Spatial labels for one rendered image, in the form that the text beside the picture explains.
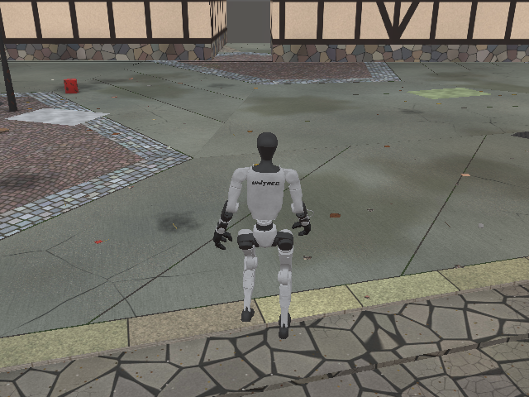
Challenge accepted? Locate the left robot foot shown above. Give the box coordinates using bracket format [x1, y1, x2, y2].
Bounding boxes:
[241, 307, 255, 322]

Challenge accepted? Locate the right robot hand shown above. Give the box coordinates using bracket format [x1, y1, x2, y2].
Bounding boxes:
[292, 219, 311, 236]

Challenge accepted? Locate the right robot upper arm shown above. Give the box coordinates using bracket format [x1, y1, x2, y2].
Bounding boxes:
[284, 168, 304, 213]

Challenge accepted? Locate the left robot upper arm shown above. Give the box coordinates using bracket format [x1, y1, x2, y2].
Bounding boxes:
[226, 167, 249, 213]

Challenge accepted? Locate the robot right forearm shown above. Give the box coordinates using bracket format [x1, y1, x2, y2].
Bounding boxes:
[296, 202, 310, 226]

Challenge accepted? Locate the left robot hand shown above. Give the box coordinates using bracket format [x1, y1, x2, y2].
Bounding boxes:
[213, 230, 232, 250]

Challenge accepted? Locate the robot left forearm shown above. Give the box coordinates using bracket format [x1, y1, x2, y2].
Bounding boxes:
[216, 200, 233, 234]

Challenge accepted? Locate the humanoid robot head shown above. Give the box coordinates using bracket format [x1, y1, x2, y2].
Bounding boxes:
[252, 132, 280, 173]

